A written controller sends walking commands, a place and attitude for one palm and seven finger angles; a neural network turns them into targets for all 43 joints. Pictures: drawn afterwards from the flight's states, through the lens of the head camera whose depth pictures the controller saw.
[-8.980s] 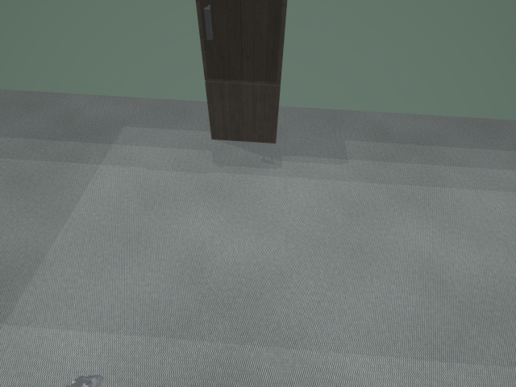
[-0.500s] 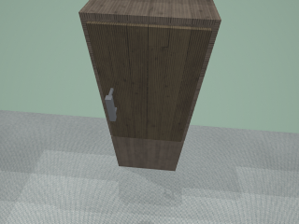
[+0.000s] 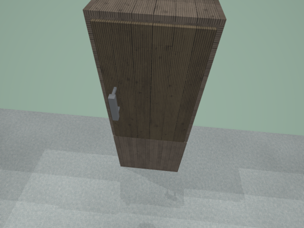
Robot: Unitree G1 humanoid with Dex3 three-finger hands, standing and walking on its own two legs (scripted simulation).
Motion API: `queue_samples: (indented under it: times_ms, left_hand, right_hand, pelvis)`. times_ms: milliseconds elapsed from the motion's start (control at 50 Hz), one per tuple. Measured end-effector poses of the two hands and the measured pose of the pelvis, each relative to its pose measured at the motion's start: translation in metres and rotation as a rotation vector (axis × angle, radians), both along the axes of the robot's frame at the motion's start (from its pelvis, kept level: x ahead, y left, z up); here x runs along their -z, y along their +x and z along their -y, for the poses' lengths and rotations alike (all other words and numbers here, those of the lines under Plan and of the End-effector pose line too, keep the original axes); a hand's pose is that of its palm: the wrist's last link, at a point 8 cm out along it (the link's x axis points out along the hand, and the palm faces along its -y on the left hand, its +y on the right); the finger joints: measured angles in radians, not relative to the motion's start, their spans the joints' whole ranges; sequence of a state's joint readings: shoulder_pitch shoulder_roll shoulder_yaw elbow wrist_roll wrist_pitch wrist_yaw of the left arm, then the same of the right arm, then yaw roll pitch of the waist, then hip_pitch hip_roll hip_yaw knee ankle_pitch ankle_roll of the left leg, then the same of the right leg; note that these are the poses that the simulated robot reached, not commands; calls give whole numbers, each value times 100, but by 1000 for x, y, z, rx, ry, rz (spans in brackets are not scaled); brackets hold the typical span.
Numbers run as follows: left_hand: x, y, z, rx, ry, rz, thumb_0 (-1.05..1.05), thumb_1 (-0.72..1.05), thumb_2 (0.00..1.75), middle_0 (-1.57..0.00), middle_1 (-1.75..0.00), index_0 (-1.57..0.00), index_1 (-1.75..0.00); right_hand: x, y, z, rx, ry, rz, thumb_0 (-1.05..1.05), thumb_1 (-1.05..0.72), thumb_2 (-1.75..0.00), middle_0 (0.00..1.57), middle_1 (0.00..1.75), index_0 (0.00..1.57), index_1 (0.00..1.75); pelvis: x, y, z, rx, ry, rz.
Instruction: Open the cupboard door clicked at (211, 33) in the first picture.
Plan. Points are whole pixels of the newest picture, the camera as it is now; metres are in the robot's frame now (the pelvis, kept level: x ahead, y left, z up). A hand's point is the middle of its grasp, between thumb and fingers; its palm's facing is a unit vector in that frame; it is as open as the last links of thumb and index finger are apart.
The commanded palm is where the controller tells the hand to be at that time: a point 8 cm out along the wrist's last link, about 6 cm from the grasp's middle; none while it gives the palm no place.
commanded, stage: look again from close up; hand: left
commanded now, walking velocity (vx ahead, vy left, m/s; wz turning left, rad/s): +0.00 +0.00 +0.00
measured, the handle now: (115, 103) +0.56 +0.19 -0.06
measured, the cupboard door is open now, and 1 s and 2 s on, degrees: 0 0 0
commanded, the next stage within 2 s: raise the hand with hooked fingers in 0.16 s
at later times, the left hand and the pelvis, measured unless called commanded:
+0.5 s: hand (78, 203) +0.18 +0.20 -0.03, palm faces +0.14 -0.99 -0.03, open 7.7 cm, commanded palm +0.11 +0.25 -0.07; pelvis -0.04 +0.00 -0.04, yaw +2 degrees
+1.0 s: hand (70, 214) +0.16 +0.23 -0.07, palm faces -0.05 -1.00 -0.03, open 10.4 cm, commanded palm +0.14 +0.28 -0.06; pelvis -0.08 +0.01 -0.10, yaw +1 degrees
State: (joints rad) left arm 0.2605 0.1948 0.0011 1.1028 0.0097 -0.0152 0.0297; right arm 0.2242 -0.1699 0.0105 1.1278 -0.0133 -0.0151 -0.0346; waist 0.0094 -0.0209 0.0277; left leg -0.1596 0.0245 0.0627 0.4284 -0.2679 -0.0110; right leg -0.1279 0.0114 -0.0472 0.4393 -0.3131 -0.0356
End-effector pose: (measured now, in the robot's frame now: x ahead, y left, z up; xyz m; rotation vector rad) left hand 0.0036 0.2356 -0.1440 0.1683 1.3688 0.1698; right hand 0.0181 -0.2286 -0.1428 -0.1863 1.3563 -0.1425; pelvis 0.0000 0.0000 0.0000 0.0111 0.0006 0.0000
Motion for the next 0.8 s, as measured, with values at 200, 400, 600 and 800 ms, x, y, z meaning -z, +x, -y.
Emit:
queue_samples:
  times_ms: [200,400,600,800]
  left_hand:
    - [-3,6,-5,6,9,25,0,91,90,-20,-30,-20,-30]
    - [-89,103,-17,-91,34,745,2,88,89,-20,-32,-21,-32]
    - [-93,134,-8,242,-192,1383,0,71,81,-21,-43,-22,-43]
    - [-70,100,-31,162,-137,1328,1,47,72,-23,-58,-24,-58]
  right_hand:
    - [-1,0,2,-5,-7,13,1,-91,-90,20,30,20,30]
    - [-18,45,9,-24,-46,396,1,-91,-90,20,30,20,30]
    - [-22,127,25,-176,-88,834,1,-91,-90,20,30,20,30]
    - [10,124,-9,-229,-66,814,1,-91,-90,20,30,20,30]
  pelvis:
    - [-1,-3,-1,-2,1,2]
    - [8,-19,-7,-37,3,-34]
    - [82,-64,0,-14,4,-231]
    - [112,-77,-2,-38,-57,-249]
